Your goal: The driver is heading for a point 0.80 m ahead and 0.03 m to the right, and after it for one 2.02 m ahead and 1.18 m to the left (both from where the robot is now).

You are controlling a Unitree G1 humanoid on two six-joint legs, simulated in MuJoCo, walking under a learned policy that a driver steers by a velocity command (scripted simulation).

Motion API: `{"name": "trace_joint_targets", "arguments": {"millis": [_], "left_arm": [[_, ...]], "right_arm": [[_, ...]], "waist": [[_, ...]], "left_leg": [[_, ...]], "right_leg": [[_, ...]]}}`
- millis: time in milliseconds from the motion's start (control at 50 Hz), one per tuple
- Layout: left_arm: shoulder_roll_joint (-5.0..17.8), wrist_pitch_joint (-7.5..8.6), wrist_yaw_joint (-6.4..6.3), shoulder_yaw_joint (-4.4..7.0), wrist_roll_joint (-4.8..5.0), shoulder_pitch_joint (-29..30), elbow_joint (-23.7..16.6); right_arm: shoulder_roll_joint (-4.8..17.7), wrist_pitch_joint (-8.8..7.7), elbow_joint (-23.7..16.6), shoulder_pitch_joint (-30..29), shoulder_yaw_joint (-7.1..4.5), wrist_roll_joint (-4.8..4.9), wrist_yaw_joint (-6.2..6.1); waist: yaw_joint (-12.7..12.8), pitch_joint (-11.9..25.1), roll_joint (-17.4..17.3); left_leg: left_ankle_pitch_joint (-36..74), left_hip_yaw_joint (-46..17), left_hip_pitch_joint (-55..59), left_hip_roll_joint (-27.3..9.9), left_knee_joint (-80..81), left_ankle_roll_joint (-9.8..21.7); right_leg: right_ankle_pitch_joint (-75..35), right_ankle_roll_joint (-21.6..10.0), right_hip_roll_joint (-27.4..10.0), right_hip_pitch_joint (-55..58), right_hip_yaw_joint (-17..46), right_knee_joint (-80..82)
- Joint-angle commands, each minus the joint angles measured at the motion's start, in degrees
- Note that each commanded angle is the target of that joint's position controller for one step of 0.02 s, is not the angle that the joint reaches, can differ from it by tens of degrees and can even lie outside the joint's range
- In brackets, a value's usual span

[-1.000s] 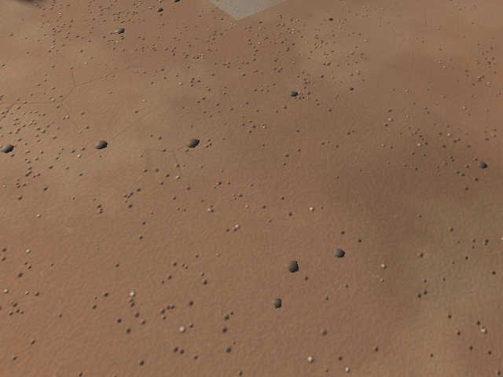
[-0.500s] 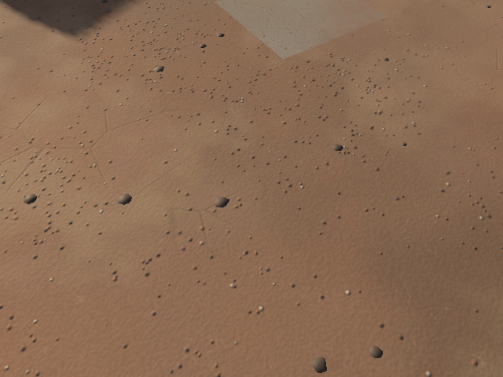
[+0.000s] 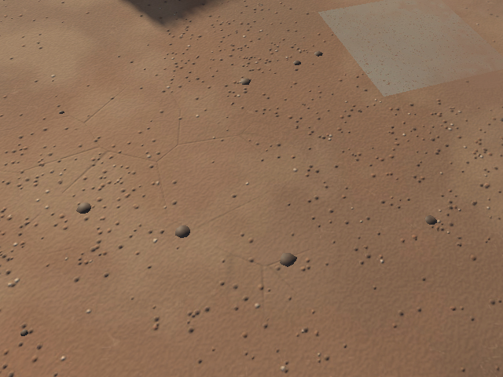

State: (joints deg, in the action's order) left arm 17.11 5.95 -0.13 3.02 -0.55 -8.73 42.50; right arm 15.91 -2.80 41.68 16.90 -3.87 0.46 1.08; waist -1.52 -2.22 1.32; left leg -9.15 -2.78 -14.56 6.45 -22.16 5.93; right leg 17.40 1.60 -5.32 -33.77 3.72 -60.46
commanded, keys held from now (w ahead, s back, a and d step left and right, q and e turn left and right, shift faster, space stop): w+q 0.04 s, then w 0.82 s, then w+e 0.14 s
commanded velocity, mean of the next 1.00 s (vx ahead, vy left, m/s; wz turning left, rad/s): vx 0.50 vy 0.00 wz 0.13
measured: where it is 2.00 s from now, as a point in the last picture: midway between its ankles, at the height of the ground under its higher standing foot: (215, 188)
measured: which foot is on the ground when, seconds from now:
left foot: down 0.00-0.28, up 0.30-0.78, down 0.80-1.00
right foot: up 0.00-0.26, down 0.28-0.82, up 0.84-1.00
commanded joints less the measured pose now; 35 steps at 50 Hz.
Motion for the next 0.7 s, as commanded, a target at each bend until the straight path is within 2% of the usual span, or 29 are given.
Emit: {"name": "trace_joint_targets", "arguments": {"millis": [20, 60, 100, 140, 180, 240, 260, 280, 300, 320, 340, 360, 380, 400, 420, 440, 480, 540, 620, 700], "left_arm": [[4.0, -0.08, -0.34, 1.04, -0.38, 0.9, -3.9], [2.9, 0.05, -0.04, 0.62, -0.33, 4.5, -4.5], [1.9, 0.3, 1.16, -0.06, 0.12, 8.5, -5.0], [2.7, 0.73, 1.91, 0.05, 0.73, 10.7, -5.7], [4.1, 1.19, 2.07, 0.55, 0.65, 11.8, -6.3], [5.8, 1.7, 1.95, 1.23, 0.63, 9.1, -6.1], [6.8, 1.87, 1.7, 1.94, 0.45, 4.4, -4.8], [8.9, 2.07, 1.45, 2.81, -0.13, -3.1, -3.3], [13.1, 1.99, 1.31, 3.83, -0.66, -11.8, -2.4], [13.9, 1.18, 2.01, 4.38, 0.24, -16.2, 0.5], [8.8, 0.99, 2.09, 3.03, 1.71, -15.2, 0.0], [6.7, 0.58, 1.82, 2.28, 1.45, -11.0, -0.6], [6.0, 0.2, 1.75, 1.75, 0.65, -7.8, -1.2], [5.0, 0.1, 1.72, 1.38, 0.2, -6.0, -1.2], [4.3, 0.21, 1.65, 1.03, -0.22, -5.2, -1.2], [4.0, 0.33, 1.66, 0.93, -0.03, -5.2, -0.9], [5.2, 0.6, 1.48, 1.2, 0.6, -6.0, 0.0], [7.2, 0.2, 0.93, 1.74, 0.91, -7.4, 1.2], [8.0, -0.52, 0.61, 1.8, 1.58, -10.9, 3.1], [8.6, -1.65, 0.44, 1.92, 1.88, -14.4, 5.3]], "right_arm": [[9.7, -1.01, -4.4, -1.6, -2.57, 0.28, -1.65], [9.6, -0.71, -4.0, -0.8, -2.53, 0.43, -1.9], [9.3, -0.26, -3.0, 1.8, -2.46, 0.7, -1.97], [9.1, -0.19, -1.7, 4.1, -2.28, 0.75, -1.87], [8.9, -0.2, -0.8, 5.5, -2.2, 0.61, -1.85], [9.4, 0.23, -0.2, 5.2, -2.43, 0.4, -1.95], [9.0, 0.38, -0.4, 4.1, -2.23, 0.4, -1.94], [7.3, 0.38, -1.1, 3.4, -1.49, 0.01, -1.81], [4.4, -0.01, -2.0, 7.3, -0.3, -0.97, -1.87], [1.9, -0.8, -1.6, 13.5, 0.52, 0.68, -1.68], [7.5, -1.08, -1.3, 8.6, -0.44, 1.41, -1.61], [9.2, -1.19, -2.9, 1.7, -0.93, 1.39, -1.53], [8.6, -1.3, -3.8, -1.7, -0.79, 0.65, -1.51], [7.7, -1.44, -4.1, -2.5, -0.92, 0.01, -1.38], [6.7, -1.39, -3.9, -1.5, -0.92, -0.01, -1.23], [5.7, -1.24, -3.5, -0.4, -0.77, 0.16, -1.16], [4.2, -0.94, -3.7, -1.0, -0.38, -0.05, -1.2], [3.0, -1.14, -5.2, -6.4, 0.25, -0.41, -1.15], [1.9, -1.81, -6.6, -13.6, 0.79, 0.05, -0.35], [2.6, -2.34, -8.7, -19.1, 0.7, 0.63, 0.77]], "waist": [[1.8, 3.1, -3.9], [0.2, 2.3, -5.0], [-2.2, 2.0, -5.4], [-3.4, 1.4, -6.0], [-3.6, 1.3, -6.5], [-1.5, 1.3, -8.2], [1.3, 3.4, -8.1], [4.8, 9.9, -6.7], [6.1, 19.2, 2.3], [4.6, 23.3, 18.1], [6.6, 16.6, 9.9], [6.9, 8.9, 4.7], [5.6, 4.6, 1.4], [4.1, 2.4, 1.4], [2.7, 2.5, 2.9], [2.0, 2.9, 4.0], [1.7, 2.7, 4.1], [2.9, 1.7, 2.5], [5.7, 0.4, 2.4], [6.9, -1.3, 2.6]], "left_leg": [[14.0, -13.6, 0.8, -13.8, 10.4, 10.4], [12.4, -10.3, 0.1, -11.4, 9.4, 8.2], [9.2, -10.0, 0.2, -11.5, 9.7, 7.0], [7.0, -11.6, 2.9, -13.1, 8.8, 6.6], [7.5, -13.7, 7.8, -15.0, 5.6, 6.1], [14.7, -16.2, 12.5, -17.3, 1.3, 4.8], [22.8, -15.0, 12.7, -15.4, -3.5, 3.7], [24.9, -12.4, 9.3, -12.4, -13.7, 2.1], [9.2, -8.4, -3.7, -6.6, -31.4, -0.8], [-23.6, -5.5, -21.6, -0.2, -46.9, -4.1], [-22.9, -8.6, -28.4, -3.7, -52.0, -3.8], [-17.4, -6.3, -30.3, -6.3, -51.7, -3.6], [-13.3, -4.1, -28.8, -8.6, -49.2, -3.8], [-10.5, -3.6, -27.0, -10.4, -45.7, -4.1], [-8.8, -3.3, -24.0, -11.6, -43.6, -4.2], [-8.2, -2.7, -22.5, -12.0, -41.7, -4.5], [-6.8, -1.4, -22.9, -12.6, -37.7, -5.5], [1.5, -0.3, -24.3, -13.1, -27.6, -6.7], [12.4, 1.6, -20.3, -11.1, -14.7, -6.8], [11.2, 1.8, -20.7, -9.8, -9.2, -5.4]], "right_leg": [[-8.3, 2.4, 0.3, -1.7, -0.5, 8.9], [-16.9, 2.7, 1.7, 0.1, -1.1, 18.7], [-23.9, 2.3, 3.0, 3.8, -1.8, 25.8], [-26.1, 1.3, 3.3, 4.5, -1.2, 28.9], [-23.1, -0.2, 3.4, 3.1, -0.8, 31.2], [-15.3, -2.9, 4.1, 5.8, -1.6, 33.2], [-15.1, -4.4, 5.4, 12.1, -3.2, 35.3], [-17.5, -7.2, 2.0, 24.4, -0.6, 33.4], [-18.5, -13.0, -8.6, 43.6, 13.2, 30.9], [-2.3, -20.0, -17.1, 55.5, 37.3, 39.7], [10.5, -17.8, -16.1, 51.8, 38.4, 43.1], [9.3, -15.4, -14.0, 44.0, 30.3, 44.2], [2.6, -14.7, -11.8, 36.4, 24.3, 45.5], [-2.7, -14.6, -9.8, 31.6, 20.7, 46.9], [-6.7, -14.1, -8.2, 28.8, 17.6, 48.0], [-9.5, -14.2, -7.1, 27.6, 15.3, 49.0], [-15.4, -15.2, -7.0, 26.2, 11.8, 50.5], [-20.3, -14.9, -6.3, 26.5, 7.3, 52.1], [-21.0, -13.0, -4.4, 26.8, 2.3, 52.0], [-21.6, -12.4, -7.4, 32.6, 3.4, 49.6]]}}
Next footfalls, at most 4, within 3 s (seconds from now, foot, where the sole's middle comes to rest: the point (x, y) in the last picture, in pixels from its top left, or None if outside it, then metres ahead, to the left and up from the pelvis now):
0.28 right None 0.35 -0.14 -0.78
0.80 left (200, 320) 0.61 0.14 -0.78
1.34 right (274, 225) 0.93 -0.09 -0.78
1.84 left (170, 183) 1.10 0.26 -0.78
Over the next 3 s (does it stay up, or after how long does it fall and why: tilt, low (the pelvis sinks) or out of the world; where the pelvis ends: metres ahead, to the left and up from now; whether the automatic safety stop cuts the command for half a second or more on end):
stays up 1.42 0.50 -0.01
